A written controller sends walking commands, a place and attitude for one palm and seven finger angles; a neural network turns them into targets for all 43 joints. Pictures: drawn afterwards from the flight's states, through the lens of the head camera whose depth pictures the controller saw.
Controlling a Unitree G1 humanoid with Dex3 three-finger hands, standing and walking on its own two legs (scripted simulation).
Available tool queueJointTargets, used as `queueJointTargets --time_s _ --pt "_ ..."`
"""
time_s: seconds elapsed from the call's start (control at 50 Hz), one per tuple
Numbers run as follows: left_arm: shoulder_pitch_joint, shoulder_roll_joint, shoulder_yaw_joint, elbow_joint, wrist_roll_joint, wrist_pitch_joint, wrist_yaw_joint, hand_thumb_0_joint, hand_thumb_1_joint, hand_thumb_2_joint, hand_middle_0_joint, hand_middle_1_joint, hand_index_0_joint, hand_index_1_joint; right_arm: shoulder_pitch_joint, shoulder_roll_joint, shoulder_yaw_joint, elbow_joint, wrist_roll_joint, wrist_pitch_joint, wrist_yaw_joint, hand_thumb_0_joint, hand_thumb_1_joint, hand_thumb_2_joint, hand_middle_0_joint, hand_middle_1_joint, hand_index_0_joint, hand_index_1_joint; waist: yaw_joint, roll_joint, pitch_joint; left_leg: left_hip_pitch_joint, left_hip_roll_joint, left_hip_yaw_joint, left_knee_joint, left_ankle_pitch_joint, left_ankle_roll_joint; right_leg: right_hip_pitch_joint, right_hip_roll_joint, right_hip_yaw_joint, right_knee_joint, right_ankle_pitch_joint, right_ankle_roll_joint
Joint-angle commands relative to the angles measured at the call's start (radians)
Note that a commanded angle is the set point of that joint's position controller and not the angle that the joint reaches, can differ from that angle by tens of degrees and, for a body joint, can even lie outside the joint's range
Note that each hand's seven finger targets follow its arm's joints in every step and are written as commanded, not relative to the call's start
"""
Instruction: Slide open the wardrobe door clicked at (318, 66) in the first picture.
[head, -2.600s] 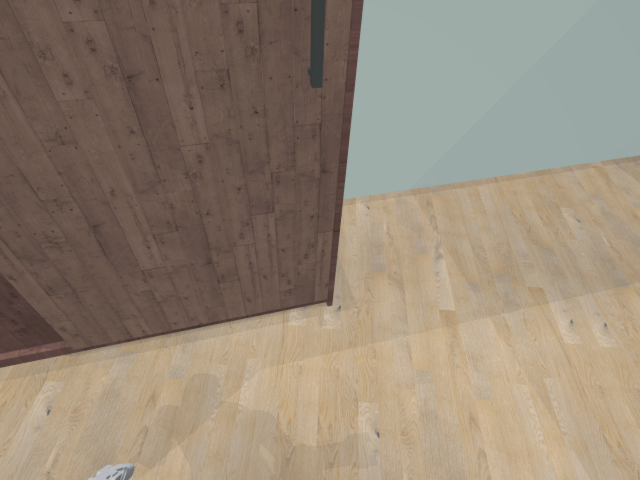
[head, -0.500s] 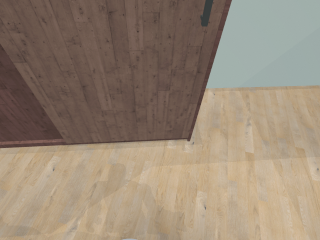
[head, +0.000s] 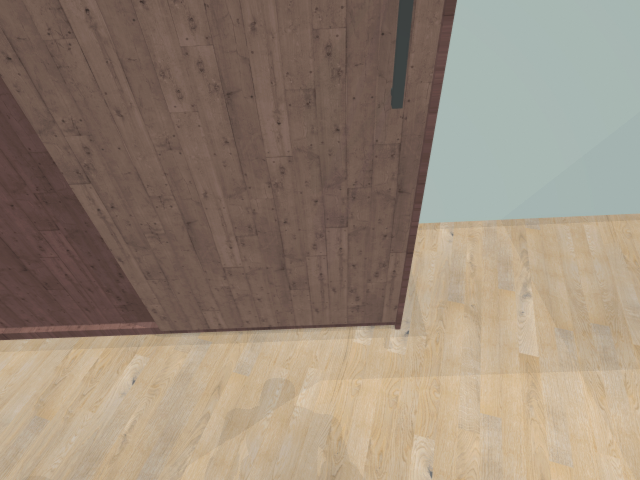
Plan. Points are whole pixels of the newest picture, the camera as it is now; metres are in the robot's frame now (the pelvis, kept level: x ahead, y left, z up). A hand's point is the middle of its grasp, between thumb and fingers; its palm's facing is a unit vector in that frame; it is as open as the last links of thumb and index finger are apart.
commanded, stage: take the last steps up to it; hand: right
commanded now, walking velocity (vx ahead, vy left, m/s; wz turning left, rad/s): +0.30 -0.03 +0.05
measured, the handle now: (401, 30) +0.78 -0.13 +0.26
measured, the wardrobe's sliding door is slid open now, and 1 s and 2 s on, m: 0.00 0.00 0.00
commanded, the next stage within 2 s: come to a stop and stand still in 0.58 s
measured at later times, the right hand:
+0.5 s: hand (424, 406) +0.30 -0.15 -0.18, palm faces -0.08 +0.99 -0.12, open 7.4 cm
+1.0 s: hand (468, 404) +0.30 -0.22 -0.19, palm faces +0.02 +0.98 -0.18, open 7.4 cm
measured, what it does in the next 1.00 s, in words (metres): walks ahead: left foot, then right foot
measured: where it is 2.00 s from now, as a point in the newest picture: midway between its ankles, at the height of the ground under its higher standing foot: outside the picture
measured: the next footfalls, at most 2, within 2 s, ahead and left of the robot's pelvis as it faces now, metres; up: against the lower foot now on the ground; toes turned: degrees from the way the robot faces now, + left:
left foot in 0.48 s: +0.28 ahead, +0.10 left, +0.00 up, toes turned +9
right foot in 0.84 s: +0.41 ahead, -0.15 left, +0.00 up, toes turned -6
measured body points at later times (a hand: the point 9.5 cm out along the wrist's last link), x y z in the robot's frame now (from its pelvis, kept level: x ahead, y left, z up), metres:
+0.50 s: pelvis +0.17 +0.00 -0.02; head +0.21 -0.01 +0.43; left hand -0.02 +0.16 -0.14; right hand +0.30 -0.20 -0.17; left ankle +0.24 +0.09 -0.74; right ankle -0.02 -0.08 -0.72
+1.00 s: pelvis +0.29 -0.04 +0.00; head +0.33 -0.07 +0.44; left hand +0.38 +0.19 -0.14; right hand +0.30 -0.28 -0.17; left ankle +0.22 +0.09 -0.67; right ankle +0.37 -0.14 -0.74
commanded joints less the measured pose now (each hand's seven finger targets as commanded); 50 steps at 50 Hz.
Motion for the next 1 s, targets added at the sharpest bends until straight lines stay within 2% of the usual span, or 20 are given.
queueJointTargets --time_s 0.0,0.08,0.2,0.34,0.38,0.42,0.44,0.46,0.48,0.5,0.54,0.6,0.64,0.72,0.78,0.8,0.82,0.84,0.88,0.98 --pt "0.124 0.131 0.019 -0.010 -0.006 -0.017 0.025 0.000 0.900 0.900 -0.200 -0.300 -0.200 -0.300 -0.120 -0.078 -0.025 -0.101 -0.015 -0.034 0.016 0.000 -0.900 -0.900 0.200 0.300 0.200 0.300 0.046 -0.137 0.269 -0.403 0.085 0.003 0.376 0.070 -0.008 0.010 -0.316 0.412 -0.446 -0.272 -0.107" --pt "0.167 0.096 0.008 0.018 -0.016 -0.048 0.034 0.000 0.900 0.900 -0.200 -0.300 -0.200 -0.300 -0.070 -0.038 -0.020 -0.064 -0.007 -0.030 0.027 0.000 -0.900 -0.900 0.200 0.300 0.200 0.300 0.018 -0.131 0.198 -0.389 0.099 0.041 0.396 0.234 -0.039 0.099 -0.208 0.190 -0.398 0.111 -0.070" --pt "0.304 0.058 0.001 0.099 -0.012 -0.059 0.046 0.000 0.900 0.900 -0.200 -0.300 -0.200 -0.300 -0.205 -0.018 -0.009 -0.095 -0.003 -0.028 0.028 0.000 -0.900 -0.900 0.200 0.300 0.200 0.300 0.057 -0.129 0.203 -0.457 0.128 0.098 0.251 0.259 -0.054 0.231 -0.230 0.142 -0.343 0.491 -0.092" --pt "0.369 0.052 0.001 0.162 -0.002 -0.052 0.050 0.000 0.900 0.900 -0.200 -0.300 -0.200 -0.300 -0.336 0.010 0.004 -0.117 0.004 -0.043 0.025 0.000 -0.900 -0.900 0.200 0.300 0.200 0.300 0.085 -0.156 0.207 -0.312 0.081 0.167 -0.002 0.219 -0.004 0.263 -0.228 0.087 -0.261 0.756 -0.090" --pt "0.366 0.066 0.003 0.171 -0.004 -0.048 0.050 0.000 0.900 0.900 -0.200 -0.300 -0.200 -0.300 -0.279 -0.006 0.002 -0.101 0.004 -0.049 0.017 0.000 -0.900 -0.900 0.200 0.300 0.200 0.300 0.052 -0.160 0.164 -0.179 0.035 0.195 -0.059 0.160 0.023 0.262 -0.237 0.077 -0.161 0.990 -0.088" --pt "0.335 0.087 0.011 0.170 -0.014 -0.046 0.052 0.000 0.900 0.900 -0.200 -0.300 -0.200 -0.300 -0.101 -0.031 -0.010 -0.047 0.000 -0.062 0.009 0.000 -0.900 -0.900 0.200 0.300 0.200 0.300 -0.031 -0.158 0.061 0.051 0.004 0.206 -0.169 0.239 0.039 0.238 -0.207 0.046 0.035 1.063 -0.048" --pt "0.315 0.085 0.014 0.153 -0.023 -0.048 0.045 0.000 0.900 0.900 -0.200 -0.300 -0.200 -0.300 0.034 -0.075 -0.025 -0.006 -0.003 -0.076 0.004 0.000 -0.900 -0.900 0.200 0.300 0.200 0.300 -0.090 -0.118 -0.026 0.311 0.064 0.140 -0.208 0.335 0.068 0.083 -0.188 0.040 0.224 0.910 -0.022" --pt "0.332 0.039 0.010 0.126 -0.036 -0.055 0.034 0.000 0.900 0.900 -0.200 -0.300 -0.200 -0.300 0.163 -0.161 -0.048 0.027 -0.006 -0.090 -0.011 0.000 -0.900 -0.900 0.200 0.300 0.200 0.300 -0.123 0.072 -0.142 0.582 0.329 -0.160 -0.225 0.492 0.168 -0.189 -0.075 -0.014 0.518 0.430 0.016" --pt "0.349 0.017 0.010 0.105 -0.036 -0.053 0.038 0.000 0.900 0.900 -0.200 -0.300 -0.200 -0.300 0.195 -0.208 -0.056 0.041 0.013 -0.090 -0.018 0.000 -0.900 -0.900 0.200 0.300 0.200 0.300 -0.082 0.108 -0.202 0.632 0.542 -0.474 -0.324 0.688 0.283 -0.342 0.029 0.020 0.837 -0.230 0.039" --pt "0.274 0.027 0.020 0.093 -0.030 -0.045 0.039 0.000 0.900 0.900 -0.200 -0.300 -0.200 -0.300 0.118 -0.184 -0.054 0.025 0.023 -0.076 -0.023 0.000 -0.900 -0.900 0.200 0.300 0.200 0.300 -0.078 -0.016 -0.076 0.493 0.511 -0.369 -0.377 0.593 0.284 -0.384 -0.034 0.105 0.864 -0.195 0.018" --pt "0.173 -0.015 0.018 0.073 -0.017 -0.026 0.026 0.000 0.900 0.900 -0.200 -0.300 -0.200 -0.300 -0.004 -0.087 -0.025 0.008 0.018 -0.081 -0.023 0.000 -0.900 -0.900 0.200 0.300 0.200 0.300 -0.024 -0.036 0.115 0.181 0.419 -0.212 -0.433 0.514 0.198 -0.378 -0.103 0.105 0.814 -0.075 0.028" --pt "0.229 -0.070 0.014 0.081 -0.004 0.008 0.016 0.000 0.900 0.900 -0.200 -0.300 -0.200 -0.300 -0.073 -0.025 -0.001 -0.006 0.004 -0.095 -0.026 0.000 -0.900 -0.900 0.200 0.300 0.200 0.300 0.061 -0.016 0.151 -0.024 0.328 0.000 -0.485 0.519 0.138 -0.275 -0.121 0.067 0.651 -0.016 0.053" --pt "0.222 -0.075 0.013 0.063 -0.003 0.020 0.011 0.000 0.900 0.900 -0.200 -0.300 -0.200 -0.300 -0.085 -0.015 -0.003 -0.026 -0.001 -0.095 -0.026 0.000 -0.900 -0.900 0.200 0.300 0.200 0.300 0.078 0.058 0.142 -0.073 0.293 0.063 -0.486 0.533 0.129 -0.232 -0.123 0.034 0.507 0.016 0.071" --pt "0.123 -0.059 -0.003 0.031 -0.012 0.013 0.010 0.000 0.900 0.900 -0.200 -0.300 -0.200 -0.300 -0.093 -0.046 0.004 -0.028 0.002 -0.077 -0.026 0.000 -0.900 -0.900 0.200 0.300 0.200 0.300 0.054 0.100 0.099 0.003 0.234 0.110 -0.386 0.727 0.105 -0.153 -0.075 0.000 0.226 0.109 0.089" --pt "0.108 0.004 0.009 0.037 -0.015 0.006 0.015 0.000 0.900 0.900 -0.200 -0.300 -0.200 -0.300 -0.082 -0.077 0.003 -0.021 0.006 -0.050 -0.034 0.000 -0.900 -0.900 0.200 0.300 0.200 0.300 0.054 0.084 0.050 0.061 0.193 0.119 -0.240 0.648 0.048 -0.008 -0.060 0.006 -0.022 0.349 0.089" --pt "0.126 0.063 0.021 0.029 -0.012 0.000 0.019 0.000 0.900 0.900 -0.200 -0.300 -0.200 -0.300 -0.051 -0.069 0.001 -0.032 0.010 -0.039 -0.038 0.000 -0.900 -0.900 0.200 0.300 0.200 0.300 0.050 -0.023 0.012 0.034 0.163 0.117 -0.160 0.543 0.011 0.084 -0.118 0.045 -0.041 0.652 0.069" --pt "0.127 0.127 0.031 0.015 -0.012 -0.001 0.026 0.000 0.900 0.900 -0.200 -0.300 -0.200 -0.300 -0.006 -0.051 0.002 -0.034 0.019 -0.027 -0.042 0.000 -0.900 -0.900 0.200 0.300 0.200 0.300 0.045 -0.158 -0.033 -0.031 0.118 0.139 -0.110 0.328 -0.037 0.172 -0.259 0.169 -0.027 1.008 0.000" --pt "0.126 0.180 0.041 0.006 -0.013 0.010 0.032 0.000 0.900 0.900 -0.200 -0.300 -0.200 -0.300 0.026 -0.047 0.003 -0.036 0.023 -0.015 -0.045 0.000 -0.900 -0.900 0.200 0.300 0.200 0.300 0.049 -0.262 -0.047 -0.008 0.075 0.140 0.008 -0.019 -0.057 0.152 -0.368 0.246 -0.065 1.174 -0.089" --pt "0.071 0.192 0.040 -0.002 -0.008 0.021 0.057 0.000 0.900 0.900 -0.200 -0.300 -0.200 -0.300 0.005 -0.060 -0.001 -0.039 0.014 0.007 -0.050 0.000 -0.900 -0.900 0.200 0.300 0.200 0.300 0.049 -0.324 0.011 -0.061 0.064 0.046 0.300 -0.244 -0.060 0.053 -0.427 0.290 -0.128 1.201 -0.175" --pt "-0.063 0.186 0.058 -0.062 -0.004 0.036 0.063 0.000 0.900 0.900 -0.200 -0.300 -0.200 -0.300 -0.009 -0.075 -0.028 -0.065 0.006 0.027 -0.032 0.000 -0.900 -0.900 0.200 0.300 0.200 0.300 0.029 -0.178 -0.048 -0.189 0.052 0.004 0.476 -0.093 -0.071 0.108 -0.352 0.162 -0.102 0.908 -0.144"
